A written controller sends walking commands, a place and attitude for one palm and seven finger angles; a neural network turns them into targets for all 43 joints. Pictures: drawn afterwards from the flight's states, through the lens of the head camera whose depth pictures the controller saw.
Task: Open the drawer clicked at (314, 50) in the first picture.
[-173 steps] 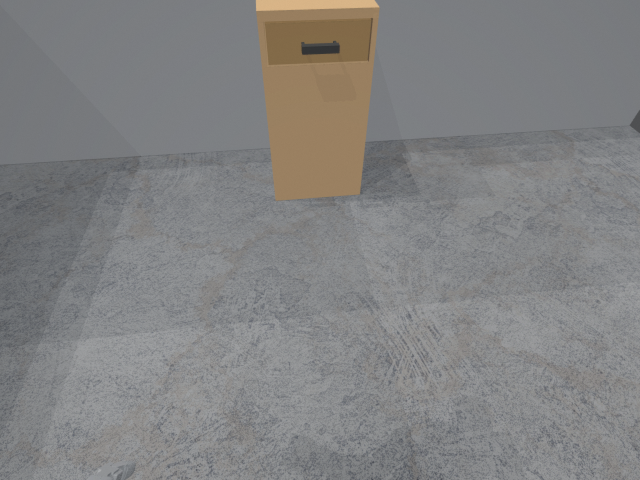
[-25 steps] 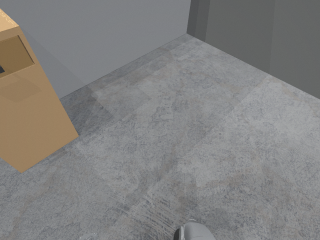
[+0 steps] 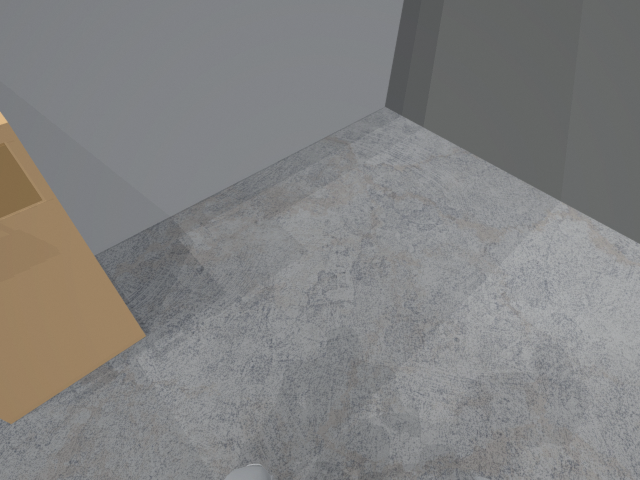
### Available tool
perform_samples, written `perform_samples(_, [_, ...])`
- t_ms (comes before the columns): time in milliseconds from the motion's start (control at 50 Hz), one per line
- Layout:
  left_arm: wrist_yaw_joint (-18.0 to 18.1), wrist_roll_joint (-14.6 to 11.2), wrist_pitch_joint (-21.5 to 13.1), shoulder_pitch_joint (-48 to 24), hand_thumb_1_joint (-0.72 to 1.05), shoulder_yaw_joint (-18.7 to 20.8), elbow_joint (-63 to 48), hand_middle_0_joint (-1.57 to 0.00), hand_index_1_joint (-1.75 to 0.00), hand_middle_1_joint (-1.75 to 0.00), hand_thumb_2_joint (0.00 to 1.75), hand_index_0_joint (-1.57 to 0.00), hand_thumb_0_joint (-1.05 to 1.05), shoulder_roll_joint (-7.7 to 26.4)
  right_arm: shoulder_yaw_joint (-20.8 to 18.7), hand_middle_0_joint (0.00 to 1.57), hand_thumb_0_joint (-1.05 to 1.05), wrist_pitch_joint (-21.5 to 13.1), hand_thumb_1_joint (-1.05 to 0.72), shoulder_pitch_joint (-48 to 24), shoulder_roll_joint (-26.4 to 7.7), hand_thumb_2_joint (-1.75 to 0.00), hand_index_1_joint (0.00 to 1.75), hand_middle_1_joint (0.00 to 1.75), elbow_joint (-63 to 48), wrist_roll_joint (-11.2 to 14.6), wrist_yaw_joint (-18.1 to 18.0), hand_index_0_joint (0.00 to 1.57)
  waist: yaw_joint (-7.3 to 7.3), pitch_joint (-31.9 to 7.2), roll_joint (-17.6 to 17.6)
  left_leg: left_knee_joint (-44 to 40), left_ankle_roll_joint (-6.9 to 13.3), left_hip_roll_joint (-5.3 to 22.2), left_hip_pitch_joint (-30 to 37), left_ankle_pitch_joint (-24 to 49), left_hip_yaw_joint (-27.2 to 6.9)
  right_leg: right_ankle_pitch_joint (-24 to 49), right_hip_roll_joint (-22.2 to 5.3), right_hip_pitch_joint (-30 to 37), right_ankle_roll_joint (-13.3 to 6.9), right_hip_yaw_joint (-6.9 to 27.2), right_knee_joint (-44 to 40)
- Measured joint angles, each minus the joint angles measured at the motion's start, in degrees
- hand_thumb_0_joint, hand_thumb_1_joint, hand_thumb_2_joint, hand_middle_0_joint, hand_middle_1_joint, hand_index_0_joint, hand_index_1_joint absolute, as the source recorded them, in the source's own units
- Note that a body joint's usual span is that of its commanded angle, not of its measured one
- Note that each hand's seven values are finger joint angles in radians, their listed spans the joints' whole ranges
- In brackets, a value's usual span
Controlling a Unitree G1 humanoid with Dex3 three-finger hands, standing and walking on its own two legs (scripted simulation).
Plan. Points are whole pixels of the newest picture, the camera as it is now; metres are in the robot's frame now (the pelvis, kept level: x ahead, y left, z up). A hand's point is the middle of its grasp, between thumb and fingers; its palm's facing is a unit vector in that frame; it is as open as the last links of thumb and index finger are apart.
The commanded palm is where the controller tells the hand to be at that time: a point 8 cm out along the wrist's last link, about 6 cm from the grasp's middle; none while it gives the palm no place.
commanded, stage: turn to face it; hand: left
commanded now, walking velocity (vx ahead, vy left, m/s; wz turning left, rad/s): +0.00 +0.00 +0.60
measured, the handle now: out of the picture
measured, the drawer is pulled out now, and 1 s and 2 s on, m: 0.00 0.00 0.00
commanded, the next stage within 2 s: take the last steps up to it in 1.38 s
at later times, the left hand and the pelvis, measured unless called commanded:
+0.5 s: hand (188, 471) +0.15 +0.20 -0.15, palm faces +0.24 -0.93 -0.27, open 7.3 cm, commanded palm none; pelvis +0.08 -0.02 +0.00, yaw +13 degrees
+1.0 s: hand out of the picture -0.04 +0.16 -0.18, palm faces +0.58 -0.77 -0.26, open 7.3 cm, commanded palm none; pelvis +0.06 -0.03 -0.01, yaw +34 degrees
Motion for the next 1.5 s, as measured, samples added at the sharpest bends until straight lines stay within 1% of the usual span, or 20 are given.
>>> perform_samples(40, [0.2,-0.3,0.4,1.4,0.91,-0.2,0.7,-0.2,-0.3,-0.3,0.9,-0.2,0.0,-0.2,0.5,0.19,0.0,-0.8,-0.92,0.0,0.2,-0.9,0.3,0.3,-0.1,-0.1,-0.1,0.2,0.06,0.3,-0.6,-4.8,1.4,-1.6,3.6,5.1,0.8,-3.7,-0.9,0.0,1.1,-0.3,4.9])
perform_samples(100, [0.7,-0.7,1.9,1.0,0.91,-0.5,1.7,-0.2,-0.3,-0.3,0.9,-0.2,0.0,0.0,1.4,0.19,0.0,-1.2,-0.91,0.3,1.4,-0.9,0.3,0.3,0.1,0.0,-0.6,0.2,0.29,1.4,-2.8,-1.5,4.6,-3.4,5.0,-0.5,1.9,-9.9,-3.0,-7.5,2.0,1.5,26.0])
perform_samples(180, [0.6,-0.4,3.4,-2.4,0.91,-0.2,0.4,-0.2,-0.3,-0.3,0.9,-0.2,0.0,-0.1,1.3,0.2,0.0,-0.4,-0.92,2.7,2.5,-0.9,0.3,0.3,0.7,0.6,-1.7,0.2,-0.65,2.2,-2.7,-5.5,4.7,-5.2,7.9,-0.4,0.6,-7.9,-4.6,-16.9,3.8,2.3,38.2])
perform_samples(320, [0.6,-0.3,4.8,-8.7,0.91,1.0,-5.3,-0.2,-0.3,-0.3,0.9,-0.2,0.0,-0.2,0.3,0.2,-0.01,2.3,-0.94,6.1,0.5,-0.9,0.3,0.3,1.6,0.3,-1.3,0.2,-2.24,2.2,-1.4,-10.6,5.0,-7.6,8.9,2.3,-3.3,-1.6,-6.3,-23.9,5.7,4.7,33.2])
perform_samples(480, [0.8,-0.8,4.9,-12.1,0.91,1.4,-9.3,-0.2,-0.3,-0.3,0.9,-0.2,0.0,0.6,-1.3,0.2,0.0,4.3,-0.91,8.2,-0.6,-0.9,0.3,0.3,0.5,-0.1,-0.8,0.2,-4.73,1.1,1.0,-8.0,2.3,-8.5,6.4,1.4,-8.7,0.6,-3.7,-15.8,5.5,4.4,13.4])
perform_samples(520, [1.1,-0.5,4.1,-12.3,0.91,1.1,-10.1,-0.2,-0.3,-0.3,0.9,-0.2,0.0,0.3,-1.9,0.2,0.01,4.7,-0.91,8.1,-1.3,-0.9,0.3,0.3,0.2,0.3,-0.7,0.2,-4.6,1.2,2.2,-3.5,1.2,-8.6,4.4,-2.6,-9.9,4.8,-3.2,-13.3,2.9,3.1,8.5])
perform_samples(560, [1.1,-0.3,4.0,-12.1,0.91,0.4,-10.7,-0.2,-0.3,-0.3,0.9,-0.2,0.0,0.0,-2.4,0.2,0.01,5.4,-0.91,7.9,-2.0,-0.9,0.3,0.3,-0.1,0.3,-0.6,0.2,-4.83,1.2,2.6,7.6,0.4,-9.0,0.8,-11.3,-9.0,4.0,-4.0,-12.6,0.9,1.3,8.8])
perform_samples(620, [1.3,-0.2,4.1,-11.2,0.91,0.0,-11.0,-0.2,-0.3,-0.3,0.9,-0.2,0.0,-0.5,-3.0,0.2,0.01,6.1,-0.91,7.3,-3.2,-0.9,0.3,0.3,-0.7,0.0,-0.1,0.2,-4.78,1.1,2.3,22.9,-0.8,-8.0,-3.3,-11.9,-6.3,3.9,-5.7,-10.2,0.2,-1.0,6.4])
perform_samples(680, [1.2,-0.1,4.0,-10.5,0.91,-0.4,-11.0,-0.2,-0.3,-0.3,0.9,-0.21,0.0,-0.8,-3.2,0.2,0.01,6.3,-0.91,6.4,-4.0,-0.9,0.3,0.3,-1.4,0.0,0.2,0.2,-4.72,1.6,1.8,27.9,-2.1,-5.9,-4.0,-10.0,-5.0,4.5,-7.2,-8.5,0.1,-3.4,4.8])
perform_samples(820, [0.8,0.2,4.1,-7.9,0.91,-0.9,-10.6,-0.2,-0.3,-0.3,0.9,-0.21,0.0,-0.4,-2.8,0.19,0.01,7.2,-0.91,2.8,-5.0,-0.9,0.3,0.3,-2.2,0.1,0.6,0.2,-2.84,3.1,0.4,20.3,-3.1,-3.2,0.0,-11.1,-3.7,3.8,-9.9,-7.8,0.3,-8.5,5.2])
perform_samples(920, [0.5,0.5,4.8,-5.9,0.9,-0.1,-9.4,-0.2,-0.3,-0.3,0.9,-0.21,0.0,1.7,-1.9,0.19,0.01,6.6,-0.91,-0.5,-4.7,-0.9,0.3,0.3,-3.7,0.4,0.8,0.2,-0.87,4.1,-1.2,9.0,-2.0,-3.3,5.1,-12.5,-1.1,2.5,-11.8,-9.4,1.3,-11.7,8.2])
perform_samples(980, [0.4,0.2,5.3,-4.2,0.9,0.7,-8.7,-0.2,-0.3,-0.3,0.9,-0.21,0.0,3.3,-1.3,0.19,0.01,5.4,-0.91,-1.4,-4.6,-0.9,0.3,0.3,-5.2,0.5,0.9,0.2,-0.07,3.7,-1.8,-2.7,-0.7,-3.8,10.4,-6.0,0.2,0.5,-13.1,-11.3,2.5,-13.4,12.6])
perform_samples(1000, [0.3,-0.1,5.7,-3.9,0.9,1.0,-8.4,-0.2,-0.3,-0.3,0.9,-0.21,0.0,4.0,-1.3,0.19,0.01,4.7,-0.91,-1.7,-4.4,-0.9,0.3,0.3,-5.5,0.4,0.9,0.2,-0.17,3.5,-2.2,-3.7,0.5,-4.2,10.5,-6.2,0.0,-1.6,-13.5,-13.0,3.7,-12.3,16.3])
perform_samples(1060, [0.6,-0.1,7.6,-4.5,0.91,1.7,-7.4,-0.2,-0.3,-0.3,0.9,-0.2,0.0,6.0,-0.4,0.2,0.01,3.7,-0.91,-2.0,-3.1,-0.9,0.3,0.3,-5.8,0.4,0.5,0.2,0.57,4.1,-4.0,-1.8,2.8,-5.3,9.8,-7.2,-0.8,-10.0,-11.2,-18.9,5.5,-3.8,30.5])
perform_samples(1160, [0.2,-0.2,7.5,-5.6,0.91,1.8,-7.2,-0.2,-0.3,-0.3,0.9,-0.2,0.01,5.9,0.5,0.2,0.01,3.8,-0.91,-0.6,-2.0,-0.9,0.3,0.3,-5.1,0.3,-0.6,0.2,0.12,3.1,-2.8,-7.0,3.1,-6.0,11.9,-3.8,-3.0,-4.5,-8.5,-23.5,6.6,1.9,38.9])
perform_samples(1260, [0.3,-0.5,7.2,-7.0,0.91,1.1,-8.3,-0.2,-0.3,-0.3,0.9,-0.2,0.0,4.6,0.8,0.2,0.01,4.1,-0.91,1.0,-1.2,-0.9,0.3,0.3,-4.2,0.2,-0.6,0.2,-0.94,2.3,-1.3,-9.7,2.9,-6.8,12.6,-1.8,-4.7,-3.9,-7.3,-21.4,6.8,3.6,31.3])
perform_samples(1340, [0.5,-0.7,6.5,-8.0,0.91,0.6,-9.0,-0.2,-0.3,-0.3,0.9,-0.2,0.0,3.0,0.7,0.2,0.01,4.5,-0.9,2.3,-1.0,-0.9,0.3,0.3,-3.2,-0.1,-0.5,0.2,-2.04,2.0,0.0,-8.8,1.9,-7.1,11.6,-1.7,-5.9,-3.5,-5.6,-16.7,6.1,3.4,20.4])
perform_samples(1380, [0.5,-0.8,5.6,-8.1,0.91,0.2,-9.3,-0.2,-0.3,-0.3,0.9,-0.2,0.0,2.4,0.4,0.2,0.01,4.8,-0.9,3.2,-1.1,-0.9,0.3,0.3,-2.7,0.1,-0.5,0.2,-2.32,1.6,0.5,-6.9,1.1,-7.4,10.4,-2.3,-6.3,1.1,-4.9,-12.9,5.8,2.8,12.2])
perform_samples(1440, [0.6,-0.2,4.4,-8.3,0.91,-0.7,-9.3,-0.2,-0.3,-0.3,0.9,-0.2,0.0,0.3,-0.5,0.2,0.01,5.6,-0.91,4.2,-2.2,-0.9,0.3,0.3,-1.6,0.6,-0.6,0.2,-2.84,1.9,3.0,3.1,0.6,-7.4,6.4,-11.2,-8.1,2.3,-4.1,-11.8,0.5,0.6,10.6])
perform_samples(1500, [0.8,-0.2,4.1,-7.5,0.91,-1.2,-9.3,-0.2,-0.3,-0.3,0.9,-0.2,0.0,-1.1,-1.2,0.2,0.01,6.7,-0.91,5.1,-2.6,-0.9,0.3,0.3,-0.2,0.4,-0.4,0.2,-2.76,1.4,2.9,18.3,0.4,-8.1,1.8,-13.5,-7.9,2.9,-5.1,-10.4,-0.4,-0.7,8.4])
